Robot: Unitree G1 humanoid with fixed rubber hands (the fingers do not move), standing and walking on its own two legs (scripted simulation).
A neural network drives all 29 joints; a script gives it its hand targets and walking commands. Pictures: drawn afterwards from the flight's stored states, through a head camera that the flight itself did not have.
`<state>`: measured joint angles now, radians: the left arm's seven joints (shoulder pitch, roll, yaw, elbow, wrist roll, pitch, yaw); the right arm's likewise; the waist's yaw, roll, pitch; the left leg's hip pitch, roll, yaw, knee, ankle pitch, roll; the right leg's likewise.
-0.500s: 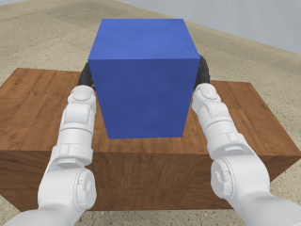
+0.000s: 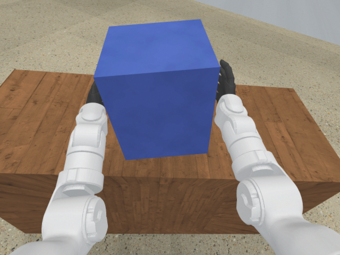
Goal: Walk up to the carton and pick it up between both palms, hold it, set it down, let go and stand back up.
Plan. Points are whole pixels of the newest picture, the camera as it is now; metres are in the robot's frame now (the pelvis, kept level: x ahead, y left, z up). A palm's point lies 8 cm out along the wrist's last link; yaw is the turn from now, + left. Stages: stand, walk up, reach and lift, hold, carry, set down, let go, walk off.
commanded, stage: set down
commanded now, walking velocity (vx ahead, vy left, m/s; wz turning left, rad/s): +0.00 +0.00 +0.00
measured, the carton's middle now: (161, 93) +0.44 +0.02 +0.15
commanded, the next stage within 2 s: none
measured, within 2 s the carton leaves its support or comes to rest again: neither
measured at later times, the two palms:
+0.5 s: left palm (106, 119) +0.40 +0.15 +0.10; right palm (231, 109) +0.40 -0.15 +0.15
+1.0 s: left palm (102, 119) +0.41 +0.16 +0.08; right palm (220, 110) +0.43 -0.14 +0.12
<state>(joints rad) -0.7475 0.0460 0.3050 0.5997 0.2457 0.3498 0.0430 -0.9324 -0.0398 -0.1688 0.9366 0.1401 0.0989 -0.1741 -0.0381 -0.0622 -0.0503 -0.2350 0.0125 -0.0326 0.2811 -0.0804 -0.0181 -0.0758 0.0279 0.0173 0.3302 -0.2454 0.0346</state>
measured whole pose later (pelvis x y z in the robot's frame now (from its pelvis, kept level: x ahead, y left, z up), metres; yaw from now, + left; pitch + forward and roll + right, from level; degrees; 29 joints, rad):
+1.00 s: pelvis +0.00 -0.01 +0.00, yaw +0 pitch +5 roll +1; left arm -0.84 0.04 0.37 0.90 0.25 0.16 0.04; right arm -0.90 0.01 -0.43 1.03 -0.15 -0.06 -0.09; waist 0.01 -0.07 -0.02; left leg -0.29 0.01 -0.03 0.28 -0.07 -0.03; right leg -0.11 0.03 0.02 0.30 -0.27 -0.01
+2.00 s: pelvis +0.00 -0.01 -0.01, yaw -1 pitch +26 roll +0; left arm -0.86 0.04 0.40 1.05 0.25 -0.15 0.09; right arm -0.90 0.03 -0.53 1.06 -0.26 -0.27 -0.07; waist 0.01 -0.07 -0.22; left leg -0.71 0.03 -0.03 0.28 -0.02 -0.03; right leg -0.54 0.05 0.02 0.32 -0.23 -0.03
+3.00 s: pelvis -0.03 +0.00 -0.02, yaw -2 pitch +25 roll -1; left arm -0.92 0.09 0.41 1.09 0.13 -0.14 0.10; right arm -0.91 -0.03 -0.26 1.06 -0.08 -0.14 -0.10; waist 0.01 -0.05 -0.24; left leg -0.77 0.03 -0.03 0.35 -0.01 -0.03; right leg -0.62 0.05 0.02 0.42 -0.23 -0.02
